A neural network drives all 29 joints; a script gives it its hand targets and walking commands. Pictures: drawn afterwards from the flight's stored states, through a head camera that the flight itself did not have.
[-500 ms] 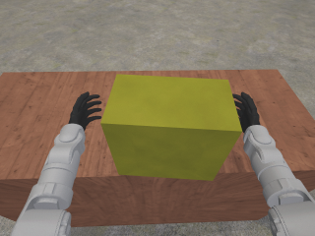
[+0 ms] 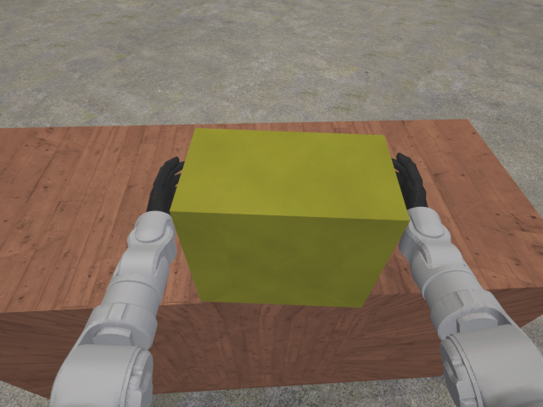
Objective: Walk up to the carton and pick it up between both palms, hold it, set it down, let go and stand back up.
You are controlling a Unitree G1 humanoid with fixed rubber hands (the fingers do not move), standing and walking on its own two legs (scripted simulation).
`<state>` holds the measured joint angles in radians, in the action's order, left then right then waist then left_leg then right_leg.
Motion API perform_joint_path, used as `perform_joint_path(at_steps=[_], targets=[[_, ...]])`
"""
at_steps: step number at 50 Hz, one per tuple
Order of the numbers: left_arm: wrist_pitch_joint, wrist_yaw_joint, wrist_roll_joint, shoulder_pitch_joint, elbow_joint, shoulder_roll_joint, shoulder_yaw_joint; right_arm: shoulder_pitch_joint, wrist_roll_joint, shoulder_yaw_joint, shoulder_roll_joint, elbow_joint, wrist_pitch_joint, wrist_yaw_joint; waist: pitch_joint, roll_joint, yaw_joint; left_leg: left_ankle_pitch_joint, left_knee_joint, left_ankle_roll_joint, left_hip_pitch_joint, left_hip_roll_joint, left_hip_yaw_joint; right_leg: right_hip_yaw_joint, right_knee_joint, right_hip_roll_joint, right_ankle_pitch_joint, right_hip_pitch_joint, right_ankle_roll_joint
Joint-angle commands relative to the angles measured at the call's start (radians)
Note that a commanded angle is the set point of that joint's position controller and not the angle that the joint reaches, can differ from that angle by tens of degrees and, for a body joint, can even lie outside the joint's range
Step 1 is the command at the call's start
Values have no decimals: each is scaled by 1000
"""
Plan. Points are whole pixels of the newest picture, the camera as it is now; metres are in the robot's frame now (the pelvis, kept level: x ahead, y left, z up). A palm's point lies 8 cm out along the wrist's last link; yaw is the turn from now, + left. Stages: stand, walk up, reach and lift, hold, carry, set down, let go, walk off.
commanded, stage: reach and lift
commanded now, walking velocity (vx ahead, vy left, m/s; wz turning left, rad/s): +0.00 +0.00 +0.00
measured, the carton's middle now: (285, 224) +0.40 +0.01 +0.04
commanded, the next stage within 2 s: none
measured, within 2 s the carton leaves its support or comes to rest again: leaves its support in 1.64 s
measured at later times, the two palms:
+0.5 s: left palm (162, 207) +0.39 +0.20 +0.09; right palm (407, 204) +0.41 -0.18 +0.09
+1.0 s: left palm (161, 210) +0.38 +0.20 +0.09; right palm (408, 208) +0.40 -0.18 +0.09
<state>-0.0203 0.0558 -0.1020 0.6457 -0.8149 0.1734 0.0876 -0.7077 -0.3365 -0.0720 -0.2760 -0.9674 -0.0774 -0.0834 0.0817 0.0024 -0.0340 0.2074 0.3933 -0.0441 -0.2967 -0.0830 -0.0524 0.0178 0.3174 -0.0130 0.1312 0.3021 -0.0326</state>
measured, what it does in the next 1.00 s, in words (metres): stands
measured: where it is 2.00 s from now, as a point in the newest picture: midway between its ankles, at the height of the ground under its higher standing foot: outside the picture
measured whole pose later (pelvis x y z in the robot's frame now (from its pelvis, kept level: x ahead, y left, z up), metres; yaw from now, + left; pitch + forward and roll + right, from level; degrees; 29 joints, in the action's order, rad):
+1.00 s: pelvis +0.01 +0.00 +0.01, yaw +2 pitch +3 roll -1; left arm 0.03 -0.02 0.16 0.55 -0.69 0.03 0.31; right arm -0.59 -0.02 0.22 -0.13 -0.86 -0.11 -0.05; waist 0.04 0.03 -0.01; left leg 0.18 0.29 -0.04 -0.15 -0.07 -0.03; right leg -0.01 0.20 -0.03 0.11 0.14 -0.03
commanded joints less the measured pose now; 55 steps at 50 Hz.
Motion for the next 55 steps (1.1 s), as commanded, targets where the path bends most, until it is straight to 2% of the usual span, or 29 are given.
perform_joint_path(at_steps=[1,16,32,36,39,41,42,44,47,55], targets=[[12,4,22,373,149,82,34,-380,6,-18,-43,148,-16,5,400,0,-41,-412,17,-19,214,99,-37,-34,-12,79,-195,-179,10],[32,6,21,377,129,32,19,-386,20,-16,3,155,-5,-10,382,4,-33,-404,16,-16,226,100,-35,-28,-37,77,-162,-157,18],[66,-10,72,369,129,-64,24,-379,82,17,87,151,-16,15,354,9,-28,-423,3,-15,258,100,-30,-41,-63,72,-137,-152,21],[71,-32,127,357,151,-114,47,-364,136,45,142,160,-32,33,331,16,-24,-437,-12,-12,281,103,-37,-53,-75,66,-144,-180,16],[73,-62,183,346,162,-189,53,-347,208,65,235,180,-48,58,308,19,-21,-440,-31,-11,297,105,-46,-67,-88,61,-152,-215,11],[69,-106,234,355,150,-329,18,-345,301,54,409,203,-60,95,295,20,-23,-432,-51,-13,298,108,-54,-79,-101,56,-167,-249,6],[62,-146,266,370,142,-457,-19,-352,353,35,545,217,-64,126,299,26,-18,-431,-65,-17,291,110,-58,-80,-102,53,-185,-269,5],[57,-189,276,341,147,-596,-84,-354,354,-8,662,255,-66,171,340,6,-8,-442,-77,-23,258,110,-44,-66,-93,51,-251,-326,25],[39,-193,292,312,181,-605,-83,-338,368,-9,664,268,-70,189,278,-10,-3,-446,-82,-27,238,115,-42,-73,-77,52,-291,-375,24],[-51,-209,313,262,280,-597,-88,-283,394,-12,656,318,-53,185,189,5,9,-422,-109,-17,219,118,-47,-89,-73,53,-275,-374,8]])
